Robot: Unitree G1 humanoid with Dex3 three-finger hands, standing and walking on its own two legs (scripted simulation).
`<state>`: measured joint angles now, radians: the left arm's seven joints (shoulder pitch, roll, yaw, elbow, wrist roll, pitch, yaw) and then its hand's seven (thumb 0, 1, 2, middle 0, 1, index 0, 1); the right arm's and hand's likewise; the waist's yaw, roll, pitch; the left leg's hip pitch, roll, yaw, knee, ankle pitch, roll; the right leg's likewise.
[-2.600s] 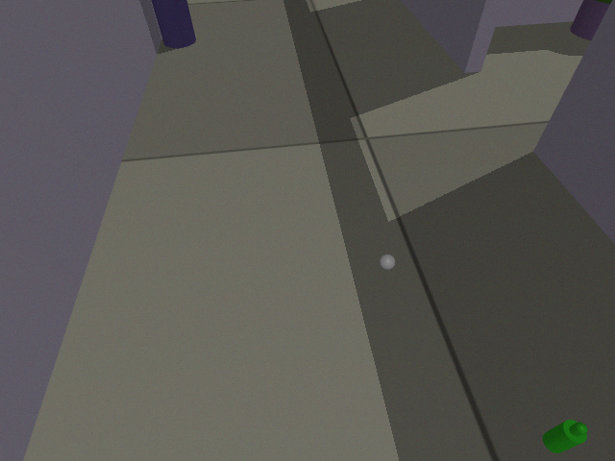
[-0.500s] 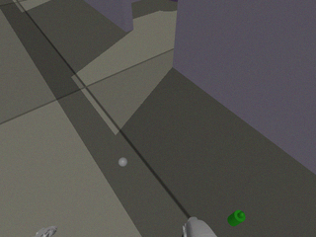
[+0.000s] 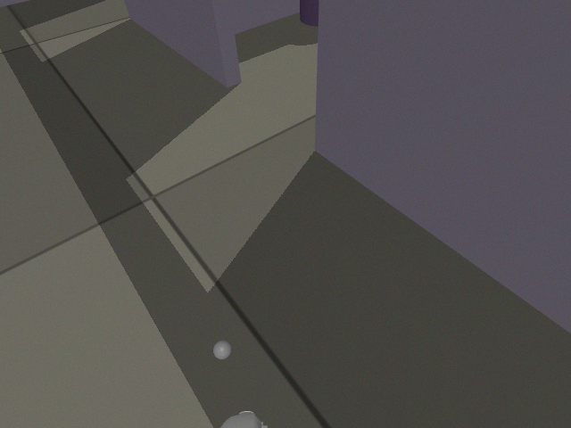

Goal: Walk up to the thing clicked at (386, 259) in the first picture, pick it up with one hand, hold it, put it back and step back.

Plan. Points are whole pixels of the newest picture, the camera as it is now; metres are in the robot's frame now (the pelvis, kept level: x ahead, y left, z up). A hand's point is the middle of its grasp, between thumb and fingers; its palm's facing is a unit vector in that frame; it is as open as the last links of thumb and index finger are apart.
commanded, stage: walk up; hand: left
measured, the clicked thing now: (222, 349) +0.49 +0.30 -0.73
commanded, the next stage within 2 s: none
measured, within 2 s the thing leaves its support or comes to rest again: neither
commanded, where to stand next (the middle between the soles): +0.10 +0.01 m, yaw +0 degrees
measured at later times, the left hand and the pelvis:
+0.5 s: hand out of the picture +0.12 +0.30 -0.15, palm faces -0.06 -0.91 -0.40, open 7.4 cm; pelvis +0.06 +0.02 -0.01, yaw -3 degrees
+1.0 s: hand (145, 410) +0.18 +0.27 -0.15, palm faces -0.08 -0.92 -0.39, open 7.4 cm; pelvis +0.08 +0.01 -0.01, yaw -3 degrees
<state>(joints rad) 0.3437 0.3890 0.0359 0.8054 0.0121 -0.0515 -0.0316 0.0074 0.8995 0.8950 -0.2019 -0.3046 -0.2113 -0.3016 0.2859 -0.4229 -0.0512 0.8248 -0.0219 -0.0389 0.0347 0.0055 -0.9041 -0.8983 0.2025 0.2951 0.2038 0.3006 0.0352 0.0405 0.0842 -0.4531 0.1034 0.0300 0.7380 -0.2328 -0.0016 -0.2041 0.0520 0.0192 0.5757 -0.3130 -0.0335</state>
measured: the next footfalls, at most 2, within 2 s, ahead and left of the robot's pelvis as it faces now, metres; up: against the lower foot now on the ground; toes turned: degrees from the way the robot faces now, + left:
left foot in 0.04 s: +0.14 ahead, +0.13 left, +0.00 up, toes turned -2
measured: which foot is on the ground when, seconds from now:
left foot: up 0.00-0.02, down 0.04-1.00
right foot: down 0.00-1.00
